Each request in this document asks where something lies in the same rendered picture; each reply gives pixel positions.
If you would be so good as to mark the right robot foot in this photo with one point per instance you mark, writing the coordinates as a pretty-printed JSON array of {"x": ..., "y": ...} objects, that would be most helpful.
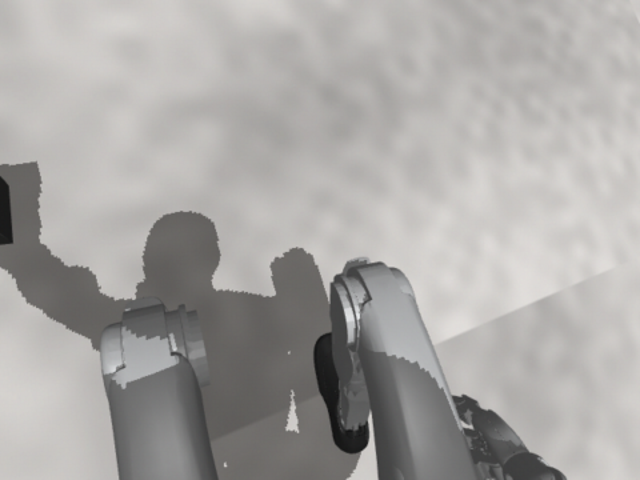
[{"x": 348, "y": 441}]

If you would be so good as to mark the right robot arm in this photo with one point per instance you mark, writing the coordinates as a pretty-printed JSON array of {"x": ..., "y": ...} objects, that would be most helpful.
[{"x": 529, "y": 466}]

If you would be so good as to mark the right robot hand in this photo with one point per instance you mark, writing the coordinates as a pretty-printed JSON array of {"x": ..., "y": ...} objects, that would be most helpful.
[{"x": 492, "y": 442}]

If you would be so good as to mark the small box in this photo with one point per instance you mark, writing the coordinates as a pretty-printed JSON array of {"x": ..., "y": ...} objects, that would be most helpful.
[{"x": 6, "y": 236}]

